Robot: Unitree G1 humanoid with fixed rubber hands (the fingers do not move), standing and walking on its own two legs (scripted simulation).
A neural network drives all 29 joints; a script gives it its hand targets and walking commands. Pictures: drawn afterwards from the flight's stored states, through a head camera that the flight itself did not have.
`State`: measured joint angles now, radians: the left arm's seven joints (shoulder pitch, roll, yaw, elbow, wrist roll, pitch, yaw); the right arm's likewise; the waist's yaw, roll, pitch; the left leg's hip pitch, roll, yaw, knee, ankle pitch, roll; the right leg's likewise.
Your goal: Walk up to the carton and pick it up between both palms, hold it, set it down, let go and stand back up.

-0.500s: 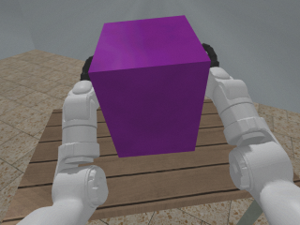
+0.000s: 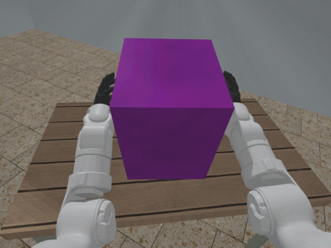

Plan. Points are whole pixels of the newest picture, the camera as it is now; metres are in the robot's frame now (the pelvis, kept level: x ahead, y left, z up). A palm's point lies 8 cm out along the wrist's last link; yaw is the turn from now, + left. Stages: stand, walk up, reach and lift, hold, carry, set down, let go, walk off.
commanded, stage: set down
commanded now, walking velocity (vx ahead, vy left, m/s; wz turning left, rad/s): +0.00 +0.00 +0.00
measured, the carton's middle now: (167, 113) +0.40 +0.00 +0.15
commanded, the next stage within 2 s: none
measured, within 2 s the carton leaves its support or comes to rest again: neither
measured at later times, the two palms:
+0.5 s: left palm (106, 118) +0.39 +0.15 +0.15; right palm (227, 115) +0.39 -0.15 +0.16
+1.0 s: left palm (109, 128) +0.39 +0.15 +0.11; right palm (223, 124) +0.39 -0.15 +0.13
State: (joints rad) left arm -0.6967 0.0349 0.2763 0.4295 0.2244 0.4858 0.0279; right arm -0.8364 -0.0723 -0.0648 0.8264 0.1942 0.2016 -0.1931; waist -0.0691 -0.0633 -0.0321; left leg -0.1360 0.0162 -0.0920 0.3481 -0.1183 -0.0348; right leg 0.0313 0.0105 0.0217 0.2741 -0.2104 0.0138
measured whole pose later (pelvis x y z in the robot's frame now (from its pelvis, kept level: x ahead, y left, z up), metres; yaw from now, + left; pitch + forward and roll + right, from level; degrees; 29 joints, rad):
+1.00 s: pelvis +0.02 +0.00 +0.00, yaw -2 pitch -2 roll +0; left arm -0.57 0.00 0.28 0.56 0.22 0.30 0.05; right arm -0.72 0.00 -0.16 0.88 0.05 0.09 -0.15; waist -0.02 -0.05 -0.05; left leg -0.17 0.03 -0.05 0.31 -0.12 -0.04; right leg -0.02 0.01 0.03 0.27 -0.22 0.01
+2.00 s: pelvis +0.01 +0.00 +0.00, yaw -3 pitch +1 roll +0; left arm -0.52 -0.04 0.34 0.70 0.27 0.08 0.03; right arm -0.63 0.06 -0.34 0.93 -0.16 -0.09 -0.08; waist 0.02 -0.06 -0.03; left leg -0.20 0.03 -0.01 0.28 -0.10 -0.03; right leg -0.08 0.00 0.04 0.25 -0.19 0.02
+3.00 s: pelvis +0.02 +0.00 +0.00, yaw -5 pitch +2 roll +0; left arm -0.54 -0.09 0.48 0.75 0.39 -0.11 -0.04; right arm -0.57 0.11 -0.45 0.90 -0.29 -0.25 -0.06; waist 0.05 -0.05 0.00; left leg -0.20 0.05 0.04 0.26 -0.10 -0.03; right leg -0.10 0.00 0.04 0.26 -0.19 0.01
